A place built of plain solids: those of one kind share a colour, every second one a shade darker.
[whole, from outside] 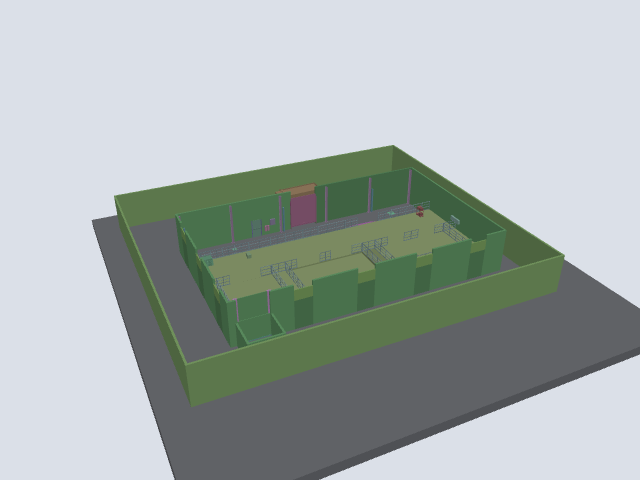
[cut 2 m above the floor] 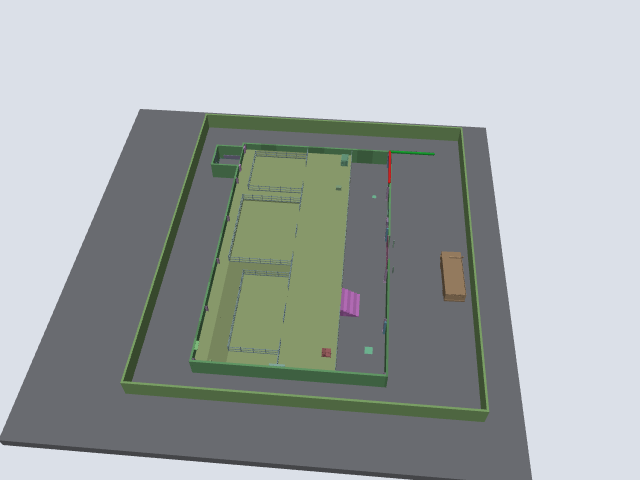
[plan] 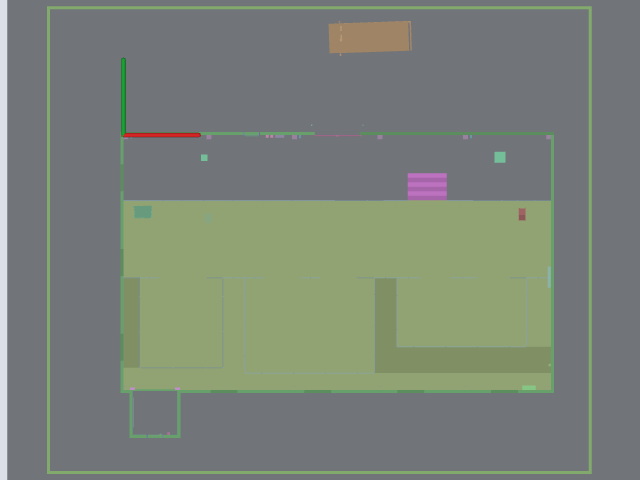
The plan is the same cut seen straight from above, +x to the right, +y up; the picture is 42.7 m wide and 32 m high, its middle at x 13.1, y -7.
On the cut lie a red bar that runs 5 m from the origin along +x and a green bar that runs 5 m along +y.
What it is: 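A works' hall with a railed raised floor and openings in the rail; one tall room; a strip of floor behind the doors, a deck 1.14 m over it that fills the rest, and 3 sunk grounds in the deck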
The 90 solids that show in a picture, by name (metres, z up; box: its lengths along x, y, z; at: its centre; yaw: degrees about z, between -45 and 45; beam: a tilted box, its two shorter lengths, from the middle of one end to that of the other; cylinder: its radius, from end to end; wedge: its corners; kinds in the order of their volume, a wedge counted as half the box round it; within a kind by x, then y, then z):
{
 "raised_floor_bank_1": {"box": [1.1, 1.4, 1.19], "at": [0.55, -14.8, 0.55]},
 "raised_floor_bank_2": {"box": [1.1, 4.55, 1.19], "at": [0.55, -11.82, 0.55]},
 "raised_floor_bank_3": {"box": [5.5, 5.95, 1.19], "at": [3.85, -12.53, 0.55]},
 "raised_floor_bank_4": {"box": [8.1, 0.35, 1.19], "at": [4.05, -15.68, 0.55]},
 "raised_floor_bank_5": {"box": [1.5, 1.4, 1.19], "at": [7.35, -14.8, 0.55]},
 "raised_floor_bank_6": {"box": [1.5, 4.55, 1.19], "at": [7.35, -11.82, 0.55]},
 "raised_floor_bank_7": {"box": [8.6, 6.3, 1.03], "at": [12.4, -12.7, 0.47]},
 "raised_floor_bank_8": {"box": [28.5, 1.15, 1.19], "at": [14.25, -16.43, 0.55]},
 "raised_floor_bank_9": {"box": [28.5, 5.2, 1.19], "at": [14.25, -6.95, 0.55]},
 "raised_floor_bank_10": {"box": [1.55, 4.55, 1.19], "at": [17.48, -11.82, 0.55]},
 "raised_floor_bank_11": {"box": [8.6, 4.55, 1.19], "at": [22.55, -11.82, 0.55]},
 "raised_floor_bank_12": {"box": [11.8, 0.35, 1.19], "at": [22.6, -15.68, 0.55]},
 "raised_floor_bank_13": {"box": [11.8, 0.02, 1.19], "at": [22.6, -15.5, 0.55]},
 "raised_floor_bank_14": {"box": [11.8, 1.4, 1.19], "at": [22.6, -14.8, 0.55]},
 "raised_floor_bank_15": {"box": [1.65, 4.55, 1.19], "at": [27.68, -11.82, 0.55]},
 "yard_bound_1": {"box": [0.2, 31.18, 4.19], "at": [-5.0, -7.0, 2.05]},
 "yard_bound_2": {"box": [36.32, 0.2, 4.19], "at": [13.06, -22.49, 2.05]},
 "yard_bound_3": {"box": [36.32, 0.2, 4.19], "at": [13.06, 8.49, 2.05]},
 "yard_bound_4": {"box": [0.2, 31.18, 4.19], "at": [31.12, -7.0, 2.05]},
 "wall_1": {"box": [0.2, 2.16, 4.75], "at": [-0.1, -16.12, 2.33]},
 "wall_2": {"box": [0.2, 1.81, 3.15], "at": [-0.1, -14.15, 1.52]},
 "wall_3": {"box": [0.2, 3.86, 4.75], "at": [-0.1, -11.32, 2.33]},
 "wall_4": {"box": [0.2, 1.81, 3.15], "at": [-0.1, -8.5, 1.52]},
 "wall_5": {"box": [0.2, 3.86, 4.75], "at": [-0.1, -5.67, 2.33]},
 "wall_6": {"box": [0.2, 1.81, 3.15], "at": [-0.1, -2.85, 1.52]},
 "wall_7": {"box": [0.2, 2.16, 4.75], "at": [-0.1, -0.88, 2.33]},
 "wall_8": {"box": [0.8, 0.2, 4.75], "at": [0.2, -17.1, 2.33]},
 "wall_9": {"box": [0.2, 3.2, 2.45], "at": [0.5, -18.6, 1.18]},
 "wall_10": {"box": [3.4, 0.2, 2.45], "at": [2.1, -20.1, 1.18]},
 "wall_11": {"box": [3.0, 0.06, 2.45], "at": [2.1, -17.03, 1.18]},
 "wall_12": {"box": [3.12, 0.06, 4.75], "at": [2.1, -16.97, 2.33]},
 "wall_13": {"box": [0.2, 3.2, 2.45], "at": [3.7, -18.6, 1.18]},
 "wall_14": {"box": [2.21, 0.2, 4.75], "at": [4.7, -17.1, 2.33]},
 "wall_15": {"box": [12.96, 0.2, 4.75], "at": [6.28, 0.1, 2.33]},
 "wall_16": {"box": [1.81, 0.2, 3.15], "at": [6.7, -17.1, 1.52]},
 "wall_17": {"box": [4.46, 0.2, 4.75], "at": [9.82, -17.1, 2.33]},
 "wall_18": {"box": [1.81, 0.2, 3.15], "at": [12.95, -17.1, 1.52]},
 "wall_19": {"box": [4.41, 0.2, 4.75], "at": [16.05, -17.1, 2.33]},
 "wall_20": {"box": [1.81, 0.2, 3.15], "at": [19.15, -17.1, 1.52]},
 "wall_21": {"box": [12.96, 0.2, 4.75], "at": [22.23, 0.1, 2.33]},
 "wall_22": {"box": [4.46, 0.2, 4.75], "at": [22.27, -17.1, 2.33]},
 "wall_23": {"box": [1.81, 0.2, 3.15], "at": [25.4, -17.1, 1.52]},
 "wall_24": {"box": [2.41, 0.2, 4.75], "at": [27.5, -17.1, 2.33]},
 "wall_25": {"box": [0.2, 17.4, 4.75], "at": [28.6, -8.5, 2.33]},
 "beyond_van_1": {"box": [5.28, 1.96, 1.0], "at": [16.37, 6.52, 0.79], "yaw": 2.0},
 "beyond_van_2": {"box": [4.63, 0.039, 0.22], "at": [16.78, 7.5, 1.33], "yaw": 2.0},
 "beyond_van_3": {"box": [4.58, 0.02, 1.15], "at": [16.86, 5.55, 0.84], "yaw": 2.0},
 "beyond_van_4": {"box": [0.02, 1.96, 1.13], "at": [19.13, 6.62, 0.86], "yaw": 2.0},
 "door_landing_1": {"box": [2.6, 0.6, 1.03], "at": [20.25, -4.35, 0.46]},
 "door_landing_2": {"box": [2.6, 0.9, 0.86], "at": [20.25, -4.2, 0.38]},
 "door_landing_3": {"box": [2.6, 0.9, 0.7], "at": [20.25, -3.9, 0.3]},
 "door_landing_4": {"box": [2.6, 0.9, 0.54], "at": [20.25, -3.6, 0.22]},
 "door_landing_5": {"box": [2.6, 0.9, 0.38], "at": [20.25, -3.3, 0.14]},
 "door_landing_6": {"box": [2.6, 0.9, 0.21], "at": [20.25, -3.0, 0.06]},
 "window_pane_1": {"box": [0.1, 1.8, 1.11], "at": [-0.15, -14.15, 3.64]},
 "window_pane_2": {"box": [0.1, 1.8, 1.11], "at": [-0.15, -8.5, 3.64]},
 "window_pane_3": {"box": [0.1, 1.8, 1.11], "at": [-0.15, -2.85, 3.64]},
 "window_pane_4": {"box": [1.8, 0.1, 1.11], "at": [6.7, -17.15, 3.64]},
 "window_pane_5": {"box": [1.8, 0.1, 1.11], "at": [12.95, -17.15, 3.64]},
 "window_pane_6": {"box": [1.8, 0.1, 1.11], "at": [19.15, -17.15, 3.64]},
 "window_pane_7": {"box": [1.8, 0.1, 1.11], "at": [25.4, -17.15, 3.64]},
 "pallet_stack_1": {"box": [1.13, 0.74, 0.86], "at": [1.3, -5.14, 1.52]},
 "sectional_door_1": {"box": [3.08, 0.042, 3.67], "at": [14.25, -0.01, 2.06]},
 "pier_1": {"box": [0.34, 0.17, 4.75], "at": [3.6, -16.91, 2.33]},
 "downpipe_1": {"box": [0.14, 0.21, 3.05], "at": [11.77, -0.11, 1.49]},
 "downpipe_2": {"box": [0.14, 0.21, 3.05], "at": [23.17, -0.11, 1.49]},
 "deck_rail_1": {"box": [0.05, 5.95, 0.05], "at": [1.07, -12.53, 1.84]},
 "deck_rail_2": {"box": [0.024, 6.3, 0.1], "at": [8.07, -12.7, 1.19]},
 "deck_rail_3": {"box": [0.05, 6.3, 0.05], "at": [8.07, -12.7, 1.84]},
 "deck_rail_4": {"box": [8.6, 0.05, 0.05], "at": [12.4, -15.88, 1.84]},
 "deck_rail_5": {"box": [3.3, 0.05, 0.05], "at": [15.7, -4.38, 1.84]},
 "deck_rail_6": {"box": [0.024, 6.3, 0.1], "at": [16.73, -12.7, 1.19]},
 "deck_rail_7": {"box": [0.05, 6.3, 0.05], "at": [16.73, -12.7, 1.84]},
 "deck_rail_8": {"box": [0.05, 4.55, 0.05], "at": [18.22, -11.82, 1.84]},
 "deck_rail_9": {"box": [8.6, 0.05, 0.05], "at": [22.55, -14.13, 1.52]},
 "deck_rail_10": {"box": [8.6, 0.05, 0.05], "at": [22.55, -14.13, 1.84]},
 "deck_rail_11": {"box": [3.0, 0.05, 0.05], "at": [24.75, -4.38, 1.84]},
 "deck_rail_12": {"box": [0.05, 4.55, 0.05], "at": [26.88, -11.82, 1.84]},
 "coat_hooks_1": {"box": [0.21, 1.43, 0.47], "at": [28.39, -9.48, 2.2]},
 "carton_1": {"box": [0.4, 0.6, 0.4], "at": [5.65, -5.55, 1.34]},
 "door_leaf_1": {"box": [1.0, 0.044, 2.15], "at": [8.55, 0.0, 1.02]},
 "signing_shelf_1": {"box": [0.9, 0.3, 0.26], "at": [27.03, -16.85, 2.09]},
 "steel_column_1": {"box": [0.22, 0.014, 4.55], "at": [5.7, -0.22, 2.23]},
 "steel_column_2": {"box": [0.22, 0.014, 4.55], "at": [11.4, -0.22, 2.23]},
 "steel_column_3": {"box": [0.22, 0.014, 4.55], "at": [17.1, -0.22, 2.23]},
 "steel_column_4": {"box": [0.22, 0.014, 4.55], "at": [22.8, -0.22, 2.23]},
 "steel_column_5": {"box": [0.22, 0.014, 4.55], "at": [28.36, -0.22, 2.23]},
 "radiator_1": {"box": [0.06, 2.0, 0.5], "at": [0.67, -18.5, 0.4]},
 "access_cover_1": {"box": [0.45, 0.45, 0.06], "at": [5.38, -1.52, -0.02]},
 "access_cover_2": {"box": [0.75, 0.75, 0.06], "at": [25.1, -1.48, -0.02]}
}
